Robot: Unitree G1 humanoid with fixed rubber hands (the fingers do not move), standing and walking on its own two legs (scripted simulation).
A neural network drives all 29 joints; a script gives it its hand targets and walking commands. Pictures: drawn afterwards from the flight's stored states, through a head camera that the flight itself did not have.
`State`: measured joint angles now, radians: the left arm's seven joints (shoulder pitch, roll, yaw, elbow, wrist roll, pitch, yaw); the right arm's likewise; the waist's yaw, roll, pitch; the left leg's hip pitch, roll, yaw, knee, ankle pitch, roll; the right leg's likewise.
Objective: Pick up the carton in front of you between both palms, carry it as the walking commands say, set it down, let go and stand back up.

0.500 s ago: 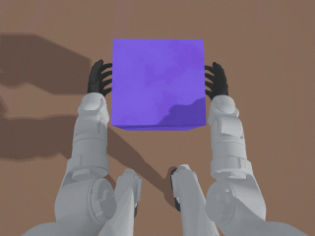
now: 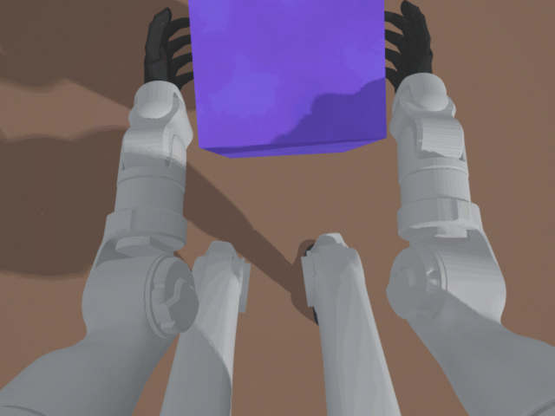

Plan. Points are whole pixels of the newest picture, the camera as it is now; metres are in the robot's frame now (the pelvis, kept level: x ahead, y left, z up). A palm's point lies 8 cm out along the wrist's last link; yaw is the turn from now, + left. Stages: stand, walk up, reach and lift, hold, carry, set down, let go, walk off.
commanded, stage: set down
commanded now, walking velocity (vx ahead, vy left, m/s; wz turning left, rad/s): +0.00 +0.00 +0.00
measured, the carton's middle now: (285, 81) +0.53 -0.04 -0.19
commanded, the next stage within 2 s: none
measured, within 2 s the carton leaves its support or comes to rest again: rests again in 0.84 s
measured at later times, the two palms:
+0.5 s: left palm (198, 92) +0.54 +0.10 -0.26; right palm (378, 84) +0.54 -0.20 -0.26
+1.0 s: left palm (200, 98) +0.54 +0.10 -0.29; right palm (374, 94) +0.53 -0.20 -0.29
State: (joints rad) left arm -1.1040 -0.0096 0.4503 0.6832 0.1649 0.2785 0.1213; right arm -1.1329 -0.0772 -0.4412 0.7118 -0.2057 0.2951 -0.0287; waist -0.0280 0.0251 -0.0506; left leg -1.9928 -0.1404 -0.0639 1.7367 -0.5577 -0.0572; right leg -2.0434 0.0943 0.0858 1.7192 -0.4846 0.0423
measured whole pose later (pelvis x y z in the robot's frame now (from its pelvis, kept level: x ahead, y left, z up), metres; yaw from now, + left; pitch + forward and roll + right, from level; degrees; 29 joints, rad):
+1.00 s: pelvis -0.01 +0.00 -0.12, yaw +2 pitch +37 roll +1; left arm -1.46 0.16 0.30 0.96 -0.01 0.20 0.18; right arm -1.45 -0.31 -0.31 0.99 -0.06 0.23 -0.01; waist -0.05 0.05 0.38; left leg -2.18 -0.17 -0.03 2.20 -0.66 -0.07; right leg -2.22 0.06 0.04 2.18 -0.60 0.04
